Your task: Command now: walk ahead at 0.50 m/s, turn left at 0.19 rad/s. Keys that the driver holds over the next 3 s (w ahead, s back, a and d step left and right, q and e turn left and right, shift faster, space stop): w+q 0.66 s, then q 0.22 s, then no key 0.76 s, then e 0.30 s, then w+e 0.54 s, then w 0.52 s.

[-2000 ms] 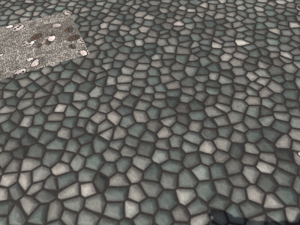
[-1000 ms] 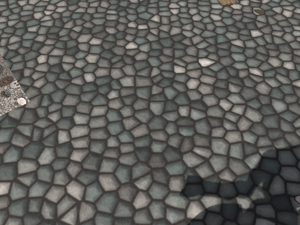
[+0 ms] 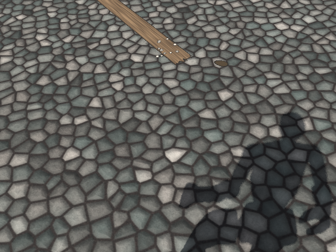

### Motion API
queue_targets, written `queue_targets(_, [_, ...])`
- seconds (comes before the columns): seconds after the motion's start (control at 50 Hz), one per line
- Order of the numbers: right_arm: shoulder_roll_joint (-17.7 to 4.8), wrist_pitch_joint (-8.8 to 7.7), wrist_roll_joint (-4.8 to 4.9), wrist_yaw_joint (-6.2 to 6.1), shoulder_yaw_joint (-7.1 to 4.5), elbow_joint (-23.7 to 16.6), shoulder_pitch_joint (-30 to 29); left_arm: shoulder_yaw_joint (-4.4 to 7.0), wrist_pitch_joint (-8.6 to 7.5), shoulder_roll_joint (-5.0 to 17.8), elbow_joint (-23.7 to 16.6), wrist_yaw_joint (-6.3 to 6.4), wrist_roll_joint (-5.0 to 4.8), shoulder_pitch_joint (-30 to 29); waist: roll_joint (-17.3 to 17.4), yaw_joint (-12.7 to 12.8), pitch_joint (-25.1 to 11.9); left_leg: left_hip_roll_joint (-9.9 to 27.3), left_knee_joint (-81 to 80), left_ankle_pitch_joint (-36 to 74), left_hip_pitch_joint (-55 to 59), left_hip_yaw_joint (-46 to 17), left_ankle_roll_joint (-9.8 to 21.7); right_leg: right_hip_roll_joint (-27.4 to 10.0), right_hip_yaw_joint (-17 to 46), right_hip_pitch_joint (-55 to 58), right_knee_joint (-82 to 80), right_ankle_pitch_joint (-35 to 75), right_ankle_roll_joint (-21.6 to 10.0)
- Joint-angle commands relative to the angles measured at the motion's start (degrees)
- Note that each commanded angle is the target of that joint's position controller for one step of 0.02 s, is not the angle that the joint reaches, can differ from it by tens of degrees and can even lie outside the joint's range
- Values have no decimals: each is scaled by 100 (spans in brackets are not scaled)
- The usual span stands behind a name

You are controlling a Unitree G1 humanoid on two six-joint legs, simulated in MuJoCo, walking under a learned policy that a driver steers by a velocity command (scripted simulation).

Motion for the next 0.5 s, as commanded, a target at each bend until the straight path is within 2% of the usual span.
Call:
queue_targets(0.02, [-358, 57, 12, -11, -124, -295, 201, 192, -200, 588, -153, 11, 31, 99, -766, 18, -251, 416, 20, 542, -1005, -381, -102, -1588, 1410, 908, -1580, 777, -947])
queue_targets(0.06, [-308, 123, 4, -38, -132, -375, -48, 229, -258, 664, -17, 46, 63, 134, -571, 24, -61, 379, -289, 946, -1296, -496, -174, -1577, 996, 844, -1723, 1165, -923])
queue_targets(0.1, [-252, 119, -23, -25, -128, -458, -283, 249, -261, 724, 106, 93, 77, 232, -484, 81, 10, 319, -831, 1550, -1485, -569, -205, -1536, 612, 968, -1768, 1484, -855])
queue_targets(0.18, [-106, 67, -40, 103, -59, -669, -954, 260, -229, 854, 260, 164, 38, 325, -428, 332, 198, 206, -2133, 2586, -1233, -140, -121, -1399, -82, 1069, -1898, 1557, -629])
queue_targets(0.24, [-25, 59, -34, 207, -7, -952, -1498, 292, -131, 958, 477, 198, -15, 684, -333, 551, 379, 161, -2671, 2526, -1475, 55, 14, -1595, -285, 1688, -1757, 1795, -586])
queue_targets(0.28, [-43, 60, -30, 289, -8, -1148, -1734, 313, -22, 1008, 574, 216, -60, 820, -354, 587, 412, 90, -2870, 2121, -1660, 222, 131, -1735, -380, 2187, -1486, 2262, -537])
queue_targets(0.3, [-70, 61, -26, 332, -21, -1230, -1771, 324, 36, 1045, 589, 233, -74, 816, -400, 541, 376, 13, -2938, 1851, -1604, 342, 209, -1779, -450, 2357, -1277, 2763, -487])
queue_targets(0.34, [-226, 92, -28, 375, -106, -1306, -1543, 366, 132, 1209, 548, 296, -84, 716, -639, 304, 46, -330, -2924, 1252, -989, 701, 417, -1782, -628, 2527, -554, 4666, -354])
queue_targets(0.36, [-375, 118, -31, 370, -193, -1255, -1138, 385, 183, 1282, 520, 338, -81, 668, -754, 52, -243, -547, -2885, 984, -421, 841, 548, -1752, -704, 2507, 108, 5494, -289])
queue_targets(0.38, [-626, 131, -19, 326, -342, -1099, -378, 384, 224, 1308, 487, 375, -88, 579, -708, -389, -654, -753, -3144, 1120, 662, 857, 739, -1617, -817, 2149, 1151, 5618, -159])
queue_targets(0.4, [-1011, 175, -13, 219, -529, -896, 582, 338, 194, 1243, 396, 409, -64, 544, -355, -875, -1157, -452, -3426, 1347, 2403, 129, 1034, -1395, -827, 947, 2686, 4348, 60])
queue_targets(0.42, [-1647, 171, 13, 142, -642, -887, 667, 52, 27, 346, 111, 279, 145, 1174, 1162, -267, -1691, 1137, -3558, 949, 4682, -2931, 2122, -254, -579, -1842, 4854, -1247, 456])
queue_targets(0.44, [-1259, 117, -13, 133, -527, -1021, 834, 66, -227, 671, 53, 168, -12, 756, 713, -588, -2521, 1632, -4470, 245, 5207, -4705, 2547, 104, 766, -2669, 5720, -2438, 440])
queue_targets(0.46, [-949, 73, -73, 124, -438, -992, 634, 160, -366, 992, -143, 98, -249, 129, 390, -709, -1691, 1411, -4641, 414, 4693, -3780, 2156, -272, 972, -3151, 5615, -1923, 302])
queue_targets(0.48, [-798, 47, -56, 114, -394, -1028, 283, 119, -434, 919, -226, 104, -237, -42, -65, -463, -1105, 1160, -4674, 816, 3809, -3056, 1914, -526, 919, -3018, 5073, -1434, 231])
queue_targets(0.5, [-647, 45, -56, 111, -343, -1101, -106, 140, -435, 894, -184, 142, -95, -84, -326, -201, -661, 930, -4761, 1478, 2934, -2528, 1759, -696, 851, -2694, 4509, -1210, 278])
Next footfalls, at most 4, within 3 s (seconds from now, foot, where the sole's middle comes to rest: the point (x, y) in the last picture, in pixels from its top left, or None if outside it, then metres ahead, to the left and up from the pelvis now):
0.40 left None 0.36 0.16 -0.78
0.84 right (165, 204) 0.68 0.07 -0.78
1.20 left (118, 245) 0.51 0.25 -0.78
2.52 left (102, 171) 0.85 0.35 -0.78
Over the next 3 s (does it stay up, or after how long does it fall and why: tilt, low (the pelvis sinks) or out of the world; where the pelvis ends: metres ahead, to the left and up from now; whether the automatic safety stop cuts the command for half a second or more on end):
stays up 1.01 0.22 -0.02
